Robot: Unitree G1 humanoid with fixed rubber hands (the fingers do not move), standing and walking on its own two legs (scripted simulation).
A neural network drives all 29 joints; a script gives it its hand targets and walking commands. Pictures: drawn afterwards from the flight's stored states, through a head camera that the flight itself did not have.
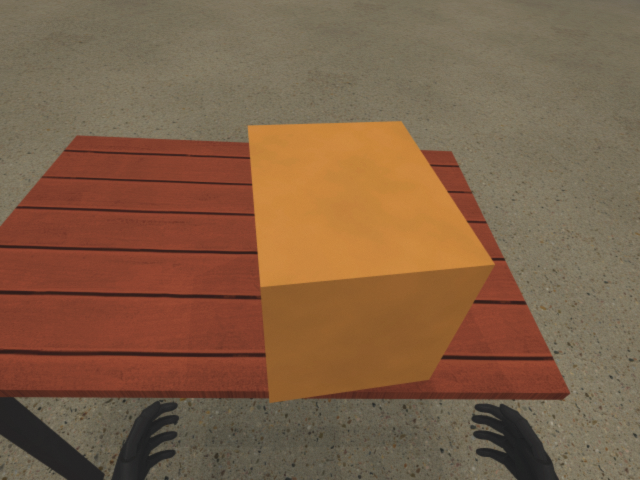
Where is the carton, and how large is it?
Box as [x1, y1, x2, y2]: [248, 121, 494, 402]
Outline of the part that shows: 401,121 248,125 269,402 428,379 494,265 494,263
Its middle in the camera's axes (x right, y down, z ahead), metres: +0.03 +0.02 +0.58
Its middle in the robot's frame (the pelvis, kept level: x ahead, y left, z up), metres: +0.43 +0.02 +0.05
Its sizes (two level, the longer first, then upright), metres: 0.309 0.243 0.265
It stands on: a table, 0.70 m high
